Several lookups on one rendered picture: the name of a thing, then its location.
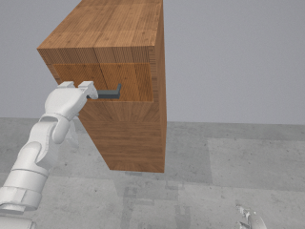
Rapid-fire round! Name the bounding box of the cabinet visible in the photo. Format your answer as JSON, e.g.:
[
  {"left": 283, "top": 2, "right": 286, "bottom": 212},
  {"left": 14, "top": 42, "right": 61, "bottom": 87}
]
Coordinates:
[{"left": 37, "top": 0, "right": 167, "bottom": 174}]

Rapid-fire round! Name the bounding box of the drawer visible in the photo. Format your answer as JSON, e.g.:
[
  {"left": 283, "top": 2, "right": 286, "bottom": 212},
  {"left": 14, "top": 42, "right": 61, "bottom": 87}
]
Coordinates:
[{"left": 53, "top": 62, "right": 153, "bottom": 102}]

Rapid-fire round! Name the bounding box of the handle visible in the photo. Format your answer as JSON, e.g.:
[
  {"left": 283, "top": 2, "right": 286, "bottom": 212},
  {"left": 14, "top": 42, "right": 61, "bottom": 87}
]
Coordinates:
[{"left": 86, "top": 83, "right": 122, "bottom": 99}]

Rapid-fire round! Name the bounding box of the left robot hand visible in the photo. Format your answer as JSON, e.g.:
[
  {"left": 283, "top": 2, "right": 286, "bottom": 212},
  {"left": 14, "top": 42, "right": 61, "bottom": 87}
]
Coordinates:
[{"left": 45, "top": 81, "right": 98, "bottom": 149}]

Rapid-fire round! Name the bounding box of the left robot upper arm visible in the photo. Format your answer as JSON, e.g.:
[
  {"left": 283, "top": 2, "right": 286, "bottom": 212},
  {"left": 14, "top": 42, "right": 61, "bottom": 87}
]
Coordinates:
[{"left": 0, "top": 215, "right": 37, "bottom": 229}]

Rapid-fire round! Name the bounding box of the right robot hand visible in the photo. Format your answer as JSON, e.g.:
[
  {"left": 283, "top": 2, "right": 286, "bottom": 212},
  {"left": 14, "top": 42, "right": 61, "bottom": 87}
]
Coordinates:
[{"left": 232, "top": 203, "right": 267, "bottom": 229}]

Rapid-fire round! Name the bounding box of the left robot forearm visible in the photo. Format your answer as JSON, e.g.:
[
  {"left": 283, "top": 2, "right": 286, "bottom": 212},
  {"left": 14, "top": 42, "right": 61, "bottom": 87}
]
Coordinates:
[{"left": 0, "top": 113, "right": 71, "bottom": 216}]

